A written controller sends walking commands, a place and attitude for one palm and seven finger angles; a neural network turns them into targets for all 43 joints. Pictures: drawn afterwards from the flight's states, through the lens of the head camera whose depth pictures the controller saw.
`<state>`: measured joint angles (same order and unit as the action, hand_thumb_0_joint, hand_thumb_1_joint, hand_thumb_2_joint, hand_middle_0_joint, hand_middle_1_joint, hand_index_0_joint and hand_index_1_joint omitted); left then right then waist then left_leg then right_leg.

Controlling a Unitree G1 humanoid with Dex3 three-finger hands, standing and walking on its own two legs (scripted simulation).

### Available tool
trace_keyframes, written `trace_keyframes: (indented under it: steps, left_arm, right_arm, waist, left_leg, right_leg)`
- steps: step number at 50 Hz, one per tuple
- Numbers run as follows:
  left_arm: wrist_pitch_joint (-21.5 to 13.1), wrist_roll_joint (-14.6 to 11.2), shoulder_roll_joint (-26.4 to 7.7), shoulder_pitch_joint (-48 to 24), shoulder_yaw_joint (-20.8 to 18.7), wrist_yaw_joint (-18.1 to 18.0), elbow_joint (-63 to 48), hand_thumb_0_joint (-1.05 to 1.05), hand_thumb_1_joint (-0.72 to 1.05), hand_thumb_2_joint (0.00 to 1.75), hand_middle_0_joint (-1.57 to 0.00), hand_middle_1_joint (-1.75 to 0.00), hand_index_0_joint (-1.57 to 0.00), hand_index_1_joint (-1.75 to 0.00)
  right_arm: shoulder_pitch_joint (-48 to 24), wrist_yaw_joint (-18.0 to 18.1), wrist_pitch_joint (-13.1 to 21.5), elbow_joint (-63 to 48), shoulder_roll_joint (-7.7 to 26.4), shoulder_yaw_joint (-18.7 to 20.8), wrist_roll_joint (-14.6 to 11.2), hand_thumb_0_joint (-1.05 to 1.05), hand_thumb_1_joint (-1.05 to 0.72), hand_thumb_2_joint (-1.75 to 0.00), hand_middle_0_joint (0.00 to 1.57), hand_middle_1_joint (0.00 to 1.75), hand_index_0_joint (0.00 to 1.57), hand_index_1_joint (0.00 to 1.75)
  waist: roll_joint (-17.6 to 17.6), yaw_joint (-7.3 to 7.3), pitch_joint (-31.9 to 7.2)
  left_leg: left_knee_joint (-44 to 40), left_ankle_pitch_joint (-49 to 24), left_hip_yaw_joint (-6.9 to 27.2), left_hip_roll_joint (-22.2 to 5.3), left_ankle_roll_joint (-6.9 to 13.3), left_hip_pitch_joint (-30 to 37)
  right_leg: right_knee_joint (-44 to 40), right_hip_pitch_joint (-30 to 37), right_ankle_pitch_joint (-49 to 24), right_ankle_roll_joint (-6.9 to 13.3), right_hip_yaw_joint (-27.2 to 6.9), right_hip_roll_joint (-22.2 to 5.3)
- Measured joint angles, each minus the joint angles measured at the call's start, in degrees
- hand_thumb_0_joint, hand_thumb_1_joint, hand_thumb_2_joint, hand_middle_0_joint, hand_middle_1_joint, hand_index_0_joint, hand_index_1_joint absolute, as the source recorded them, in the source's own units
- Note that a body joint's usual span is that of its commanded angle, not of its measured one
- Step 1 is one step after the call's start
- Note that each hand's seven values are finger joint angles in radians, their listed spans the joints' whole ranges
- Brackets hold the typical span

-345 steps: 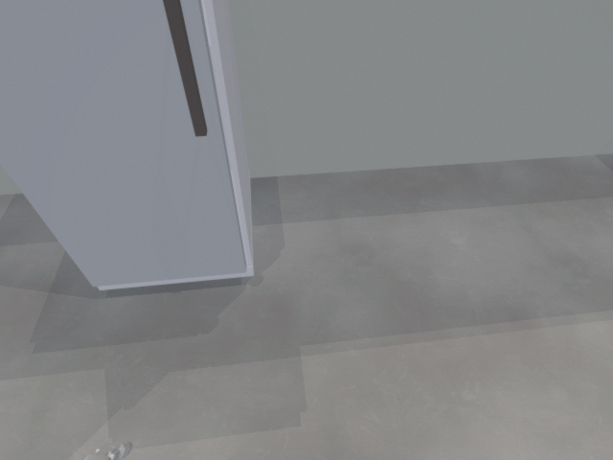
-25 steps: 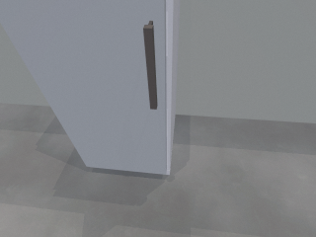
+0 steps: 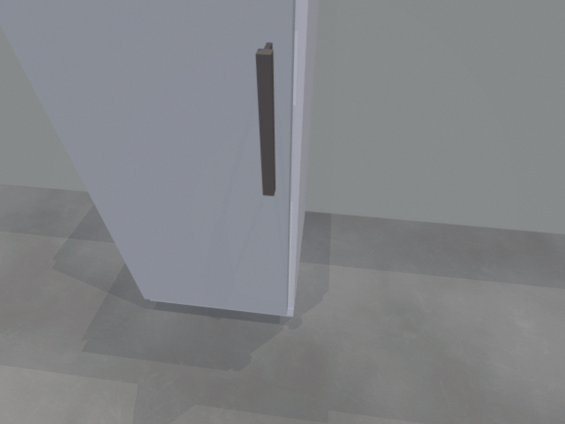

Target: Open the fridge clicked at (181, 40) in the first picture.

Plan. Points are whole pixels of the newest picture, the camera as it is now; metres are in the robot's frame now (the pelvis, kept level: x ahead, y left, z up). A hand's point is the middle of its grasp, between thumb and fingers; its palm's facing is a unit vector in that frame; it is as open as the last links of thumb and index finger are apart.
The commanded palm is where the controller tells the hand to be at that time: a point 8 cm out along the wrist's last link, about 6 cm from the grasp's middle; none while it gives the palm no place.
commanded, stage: look again from close up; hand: right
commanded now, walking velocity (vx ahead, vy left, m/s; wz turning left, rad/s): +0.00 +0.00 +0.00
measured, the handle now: (269, 127) +0.63 +0.06 +0.12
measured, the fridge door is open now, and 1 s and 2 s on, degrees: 0 0 0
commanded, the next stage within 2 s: none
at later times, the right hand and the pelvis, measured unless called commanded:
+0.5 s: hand out of the picture -0.07 -0.15 -0.21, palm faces +0.05 +0.99 -0.09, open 7.4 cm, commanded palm none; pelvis -0.04 -0.01 -0.02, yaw -1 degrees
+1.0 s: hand out of the picture -0.12 -0.30 -0.19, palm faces +0.02 +0.99 -0.17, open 7.4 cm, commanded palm none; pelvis -0.10 -0.13 -0.01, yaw +3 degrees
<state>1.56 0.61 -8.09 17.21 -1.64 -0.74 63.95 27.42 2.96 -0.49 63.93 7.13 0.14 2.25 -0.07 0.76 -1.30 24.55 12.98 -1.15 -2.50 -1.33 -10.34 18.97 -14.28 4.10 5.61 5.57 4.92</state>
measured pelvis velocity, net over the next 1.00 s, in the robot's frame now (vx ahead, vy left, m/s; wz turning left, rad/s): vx -0.10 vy -0.13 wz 0.05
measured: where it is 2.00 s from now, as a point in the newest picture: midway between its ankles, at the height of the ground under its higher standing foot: outside the picture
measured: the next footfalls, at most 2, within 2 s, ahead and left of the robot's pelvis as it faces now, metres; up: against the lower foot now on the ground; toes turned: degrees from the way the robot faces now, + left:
left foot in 0.74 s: -0.11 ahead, +0.05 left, +0.00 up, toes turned +10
right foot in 0.88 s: -0.01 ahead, -0.19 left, +0.00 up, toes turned +0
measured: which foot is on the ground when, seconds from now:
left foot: down 0.00-0.52, up 0.54-0.72, down 0.74-0.90, up 0.92-1.00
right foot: down 0.00-0.70, up 0.72-0.86, down 0.88-1.00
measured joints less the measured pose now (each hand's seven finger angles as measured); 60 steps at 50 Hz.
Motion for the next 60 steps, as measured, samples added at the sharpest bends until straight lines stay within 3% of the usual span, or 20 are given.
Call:
trace_keyframes:
  steps: [14, 19, 24, 27, 29, 30, 31, 33, 34, 35, 36, 37, 38, 39, 41, 44, 46, 49, 54, 60]
  left_arm:
    - [0.4, 0.1, 0.7, 0.6, -0.1, -0.1, -0.3, 0.0, 0.91, 0.9, -0.2, -0.3, -0.2, -0.3]
    - [0.7, 0.4, 1.4, 1.7, -0.2, -0.2, -0.4, 0.0, 0.91, 0.9, -0.2, -0.3, -0.2, -0.3]
    - [0.9, 0.7, 2.2, 3.8, -0.7, -0.3, -1.0, 0.0, 0.91, 0.9, -0.2, -0.3, -0.2, -0.3]
    - [0.1, 0.8, 2.7, 6.0, -0.9, -0.5, -1.2, 0.0, 0.91, 0.9, -0.2, -0.3, -0.2, -0.3]
    - [0.1, 0.9, 2.7, 7.0, -0.8, -0.9, -0.6, 0.0, 0.91, 0.9, -0.2, -0.3, -0.2, -0.3]
    - [0.6, 0.9, 2.9, 7.0, -0.7, -1.1, 0.0, 0.0, 0.91, 0.9, -0.2, -0.3, -0.2, -0.3]
    - [1.2, 1.0, 3.0, 6.9, -0.6, -1.2, 0.6, 0.0, 0.91, 0.9, -0.2, -0.3, -0.2, -0.3]
    - [2.5, 1.2, 2.9, 6.3, -0.7, -1.2, 1.8, 0.0, 0.91, 0.9, -0.2, -0.3, -0.2, -0.3]
    - [3.1, 1.3, 2.5, 5.7, -1.0, -1.3, 2.2, 0.0, 0.91, 0.9, -0.2, -0.3, -0.2, -0.3]
    - [3.7, 1.1, 2.1, 5.1, -1.3, -1.3, 2.4, 0.0, 0.91, 0.9, -0.2, -0.3, -0.2, -0.3]
    - [4.1, 0.8, 2.3, 4.0, -1.7, -1.6, 1.9, 0.0, 0.91, 0.9, -0.2, -0.3, -0.2, -0.3]
    - [4.2, 0.6, 2.4, 2.6, -2.1, -1.6, 0.2, 0.0, 0.9, 0.9, -0.2, -0.3, -0.2, -0.3]
    - [3.9, 0.4, 1.5, 0.8, -2.6, -1.4, -1.4, 0.01, 0.9, 0.9, -0.2, -0.3, -0.2, -0.3]
    - [3.2, 0.5, 0.5, -0.6, -2.8, -1.2, -2.8, 0.01, 0.91, 0.9, -0.2, -0.3, -0.2, -0.3]
    - [1.4, 0.6, -0.4, -0.7, -2.4, -0.3, -5.5, 0.01, 0.92, 0.9, -0.2, -0.3, -0.2, -0.3]
    - [-0.3, 0.3, -0.9, -0.7, -1.2, -0.2, -6.0, 0.01, 0.92, 0.9, -0.2, -0.3, -0.2, -0.3]
    - [-1.2, 0.3, -0.7, -1.8, -0.5, -0.7, -4.9, 0.0, 0.92, 0.9, -0.2, -0.3, -0.2, -0.3]
    - [-1.5, 0.7, -0.6, -3.7, 0.5, -1.3, -3.9, 0.0, 0.93, 0.9, -0.2, -0.3, -0.2, -0.3]
    - [-1.1, 0.6, -1.2, -5.5, 0.8, -1.0, -3.1, 0.0, 0.93, 0.9, -0.2, -0.3, -0.2, -0.3]
    - [-0.4, 0.4, -1.0, -5.8, 0.3, -0.7, -2.1, 0.0, 0.92, 0.9, -0.2, -0.3, -0.2, -0.3]
  right_arm:
    - [0.7, -0.4, -0.1, 0.0, -1.5, 0.1, -0.3, 0.0, -0.91, -0.9, 0.2, 0.3, 0.2, 0.3]
    - [-0.8, -0.5, -0.9, -0.2, -1.6, 0.5, -0.3, 0.0, -0.91, -0.9, 0.2, 0.3, 0.2, 0.3]
    - [-4.0, -0.4, -2.1, -0.7, -1.2, 1.4, -0.4, 0.0, -0.91, -0.9, 0.2, 0.3, 0.2, 0.3]
    - [-7.2, -0.4, -2.7, -1.0, -0.4, 2.2, -0.6, 0.0, -0.9, -0.9, 0.2, 0.3, 0.2, 0.3]
    - [-9.4, -0.5, -3.2, -1.9, 0.1, 2.8, -0.7, 0.0, -0.91, -0.9, 0.2, 0.3, 0.2, 0.3]
    - [-10.3, -0.5, -3.3, -2.6, 0.3, 3.1, -0.5, 0.0, -0.91, -0.9, 0.2, 0.3, 0.2, 0.3]
    - [-10.8, -0.7, -3.2, -3.4, 0.5, 3.5, -0.2, 0.0, -0.91, -0.9, 0.2, 0.3, 0.2, 0.3]
    - [-10.4, -0.8, -2.3, -5.2, 0.4, 4.2, 0.0, 0.0, -0.91, -0.9, 0.2, 0.3, 0.2, 0.3]
    - [-9.2, -0.9, -1.6, -6.2, 0.1, 4.4, -0.3, 0.0, -0.91, -0.9, 0.2, 0.3, 0.2, 0.3]
    - [-7.3, -0.8, -0.7, -7.4, 0.1, 4.4, -0.7, 0.0, -0.91, -0.9, 0.2, 0.3, 0.2, 0.3]
    - [-5.2, -0.2, 0.0, -8.7, 1.1, 4.1, -1.0, 0.0, -0.91, -0.9, 0.2, 0.3, 0.2, 0.3]
    - [-3.4, 0.6, 0.2, -9.4, 2.3, 3.8, -0.9, -0.01, -0.91, -0.9, 0.2, 0.3, 0.2, 0.3]
    - [-3.3, 1.1, -0.7, -7.4, 2.3, 3.7, -0.5, -0.01, -0.91, -0.9, 0.2, 0.3, 0.2, 0.3]
    - [-3.7, 1.1, -2.0, -5.0, 2.2, 3.4, -0.3, -0.01, -0.91, -0.9, 0.2, 0.3, 0.2, 0.3]
    - [-3.1, 0.3, -3.3, -2.4, 2.8, 2.9, -0.2, 0.0, -0.91, -0.9, 0.2, 0.3, 0.2, 0.3]
    - [-2.7, -0.3, -1.9, -1.8, 3.9, 2.1, -0.2, 0.0, -0.91, -0.9, 0.2, 0.3, 0.2, 0.3]
    - [-4.8, -0.8, -1.7, -1.8, 4.2, 1.8, -0.8, 0.0, -0.91, -0.9, 0.2, 0.3, 0.2, 0.3]
    - [-7.7, -1.2, -1.6, -2.5, 3.8, 1.5, -1.2, 0.0, -0.91, -0.9, 0.2, 0.3, 0.2, 0.3]
    - [-10.2, -1.7, -1.6, -2.9, 3.2, 1.3, -0.7, 0.0, -0.91, -0.9, 0.2, 0.3, 0.2, 0.3]
    - [-9.0, -1.4, -1.6, -2.0, 2.7, 1.4, -0.4, 0.0, -0.91, -0.9, 0.2, 0.3, 0.2, 0.3]
  waist:
    - [0.0, -0.11, 0.1]
    - [-0.3, -0.74, 0.0]
    - [-0.4, -2.14, 0.7]
    - [-1.1, -3.17, 1.5]
    - [-0.8, -3.54, 1.4]
    - [-0.9, -3.5, 1.2]
    - [-1.0, -3.23, 0.8]
    - [-0.2, -1.94, -0.4]
    - [1.0, -1.0, -1.0]
    - [1.4, 0.14, -1.5]
    - [-0.5, 1.63, -2.0]
    - [-3.2, 2.97, -1.8]
    - [-2.1, 2.74, -0.6]
    - [-0.3, 1.0, 0.8]
    - [0.8, -2.14, 1.3]
    - [-0.2, -1.82, 1.4]
    - [-1.8, -0.43, 2.7]
    - [-2.3, 1.29, 4.4]
    - [-1.3, 0.72, 3.6]
    - [-1.2, 0.08, 1.1]
  left_leg:
    - [0.7, 1.2, 0.0, 1.4, 0.4, -1.7]
    - [2.4, 3.3, -0.5, 2.0, 0.7, -2.7]
    - [5.4, 2.9, -2.2, 2.3, 0.4, -4.3]
    - [11.6, 6.2, -1.9, 2.4, 0.4, -6.8]
    - [22.0, 10.1, 0.2, 3.6, 1.2, -10.8]
    - [28.4, 10.6, 0.9, 4.0, 1.6, -12.5]
    - [33.8, 10.7, 1.2, 4.3, 1.8, -13.5]
    - [36.3, 11.6, -0.5, 5.0, 1.6, -11.0]
    - [30.2, 13.5, -3.0, 5.5, 1.7, -6.7]
    - [19.3, 14.6, -6.1, 5.0, 2.8, -0.9]
    - [10.6, 13.1, -7.0, 3.3, 4.5, 2.6]
    - [5.0, 10.7, -6.0, 1.0, 6.1, 4.1]
    - [5.3, 10.0, -5.8, 1.1, 5.9, 3.1]
    - [6.9, 10.3, -6.5, 1.9, 4.5, 2.9]
    - [7.9, 10.9, -7.7, 1.7, 1.7, 3.1]
    - [9.6, 11.5, -7.1, 0.2, -0.7, 2.6]
    - [10.9, 11.6, -5.2, -1.7, -0.8, 1.7]
    - [12.3, 13.0, -1.4, -1.4, 0.6, -0.2]
    - [17.3, 11.7, 0.6, 0.4, 1.5, -3.5]
    - [13.0, 11.9, -0.4, 0.9, 1.9, -0.7]
  right_leg:
    - [3.5, -3.0, 3.9, -2.0, -0.4, -1.3]
    - [7.9, -5.4, 7.6, -2.6, -1.0, -2.0]
    - [17.3, -9.9, 14.0, -4.7, -1.7, -3.2]
    - [20.0, -11.1, 10.4, -1.9, -0.9, -3.7]
    - [18.4, -11.2, 5.8, 0.5, -0.3, -3.6]
    - [16.6, -10.9, 4.3, 0.4, 0.1, -3.2]
    - [14.1, -10.2, 3.1, -0.8, 0.5, -2.7]
    - [6.2, -7.6, -0.7, -6.2, 0.7, -1.7]
    - [2.5, -6.1, -2.3, -10.3, 0.3, -1.5]
    - [3.2, -6.7, 1.7, -14.5, 0.0, -0.8]
    - [12.8, -11.4, 10.3, -15.3, -0.1, 1.2]
    - [26.2, -17.1, 15.5, -13.3, -0.9, 3.1]
    - [37.9, -20.7, 17.6, -7.8, -3.6, 2.5]
    - [44.1, -21.0, 18.0, -4.6, -6.3, 0.9]
    - [41.2, -16.9, 18.1, -4.4, -6.9, -3.0]
    - [22.5, -6.3, 14.5, -4.9, -5.2, -7.3]
    - [19.9, -5.1, 14.6, -3.5, -3.6, -5.4]
    - [15.2, -3.4, 10.7, -1.4, -1.7, -3.9]
    - [4.4, -0.8, 3.6, 0.0, -1.7, -2.4]
    - [-3.7, 1.3, -1.4, 0.4, -1.1, -0.8]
